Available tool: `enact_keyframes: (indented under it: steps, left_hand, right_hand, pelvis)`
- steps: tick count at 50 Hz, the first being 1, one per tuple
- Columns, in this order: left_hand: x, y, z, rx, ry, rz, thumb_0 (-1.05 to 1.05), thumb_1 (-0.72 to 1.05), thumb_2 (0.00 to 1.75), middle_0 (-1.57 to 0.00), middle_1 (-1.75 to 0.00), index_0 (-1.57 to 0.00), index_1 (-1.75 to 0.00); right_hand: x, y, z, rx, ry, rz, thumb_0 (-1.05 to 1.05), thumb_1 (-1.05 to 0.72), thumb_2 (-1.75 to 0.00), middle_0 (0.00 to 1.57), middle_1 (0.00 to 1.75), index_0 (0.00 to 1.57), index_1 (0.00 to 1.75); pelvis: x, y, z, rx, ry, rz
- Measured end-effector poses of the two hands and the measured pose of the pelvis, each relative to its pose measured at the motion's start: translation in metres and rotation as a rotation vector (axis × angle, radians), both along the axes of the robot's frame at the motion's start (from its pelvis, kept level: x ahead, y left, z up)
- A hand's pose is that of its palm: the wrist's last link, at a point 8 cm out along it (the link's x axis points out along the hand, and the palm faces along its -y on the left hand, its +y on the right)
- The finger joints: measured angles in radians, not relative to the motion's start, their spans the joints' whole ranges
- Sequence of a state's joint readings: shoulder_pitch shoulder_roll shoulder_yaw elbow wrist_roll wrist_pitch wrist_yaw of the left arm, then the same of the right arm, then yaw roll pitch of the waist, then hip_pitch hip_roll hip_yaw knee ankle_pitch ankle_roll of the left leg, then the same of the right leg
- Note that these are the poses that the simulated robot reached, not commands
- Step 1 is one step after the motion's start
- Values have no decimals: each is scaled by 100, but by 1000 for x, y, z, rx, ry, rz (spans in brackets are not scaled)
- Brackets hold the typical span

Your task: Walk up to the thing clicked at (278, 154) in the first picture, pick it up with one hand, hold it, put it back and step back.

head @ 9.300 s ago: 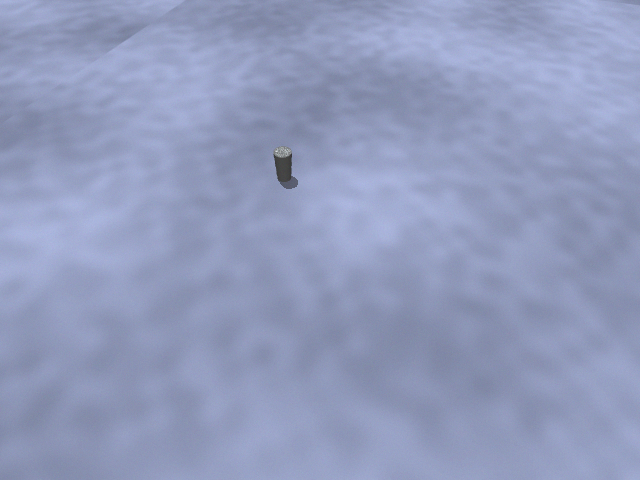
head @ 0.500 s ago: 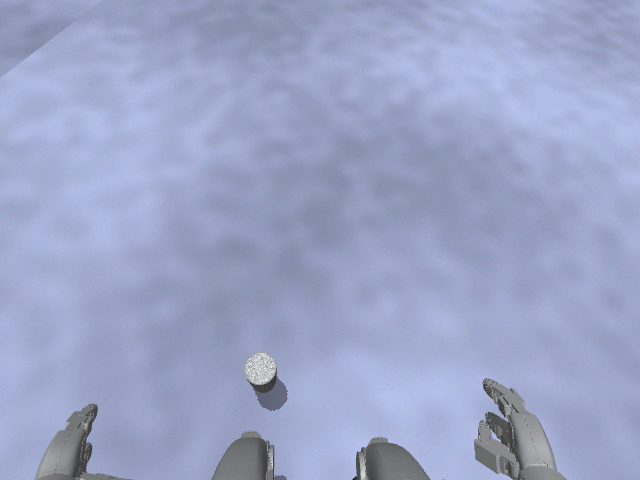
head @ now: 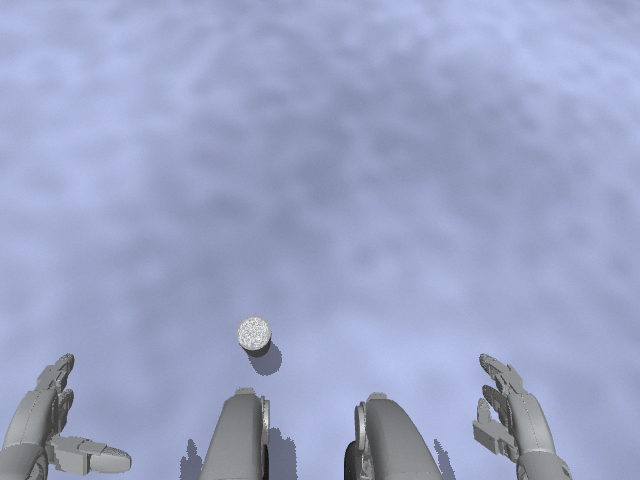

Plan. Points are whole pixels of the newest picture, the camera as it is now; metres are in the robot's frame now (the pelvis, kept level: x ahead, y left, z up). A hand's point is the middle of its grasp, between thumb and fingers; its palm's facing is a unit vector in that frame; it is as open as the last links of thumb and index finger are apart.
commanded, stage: go down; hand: left
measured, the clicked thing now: (255, 339) +0.39 +0.12 -0.57
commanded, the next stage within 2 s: approach in 1.82 s
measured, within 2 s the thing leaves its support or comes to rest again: neither
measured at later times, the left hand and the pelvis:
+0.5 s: hand (114, 360) +0.28 +0.31 -0.20, palm faces +0.05 -0.99 -0.15, open 17.3 cm; pelvis -0.05 -0.01 -0.14, yaw -2 degrees
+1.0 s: hand (123, 338) +0.32 +0.32 -0.24, palm faces +0.01 -0.99 -0.10, open 17.3 cm; pelvis -0.06 -0.01 -0.20, yaw -4 degrees
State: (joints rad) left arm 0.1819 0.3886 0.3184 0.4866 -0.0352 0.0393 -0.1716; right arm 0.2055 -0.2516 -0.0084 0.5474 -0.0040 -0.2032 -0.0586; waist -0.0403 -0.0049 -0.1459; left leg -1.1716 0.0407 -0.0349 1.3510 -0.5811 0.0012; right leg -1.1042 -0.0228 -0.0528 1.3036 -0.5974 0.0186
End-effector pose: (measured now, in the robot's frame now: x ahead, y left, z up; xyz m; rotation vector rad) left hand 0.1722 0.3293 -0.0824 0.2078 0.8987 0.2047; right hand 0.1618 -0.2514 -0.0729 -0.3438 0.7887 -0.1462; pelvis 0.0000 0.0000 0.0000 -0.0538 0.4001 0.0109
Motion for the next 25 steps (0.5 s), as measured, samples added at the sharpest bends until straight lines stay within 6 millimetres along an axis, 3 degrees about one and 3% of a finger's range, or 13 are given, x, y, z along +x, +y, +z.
enact_keyframes:
  steps: [9,19,25]
  left_hand:
    - [63,8,-46,-44,-254,-98,-1,-51,6,-8,-5,-7,-6]
    - [66,24,-85,-75,-328,-90,-1,-51,4,-6,-3,-6,-3]
    - [86,31,-105,-87,-434,-134,-1,-49,5,-5,-3,-5,-3]
  right_hand:
    - [-17,-14,-71,-27,72,5,1,-88,-89,21,30,20,30]
    - [-43,-18,-130,-10,177,14,1,-87,-89,21,30,20,30]
    - [-53,-23,-158,-44,198,31,1,-87,-89,21,30,20,30]
  pelvis:
    - [-20,-2,-63,-4,95,-15]
    - [-37,-7,-107,-8,147,-27]
    - [-48,-7,-136,-19,162,-29]
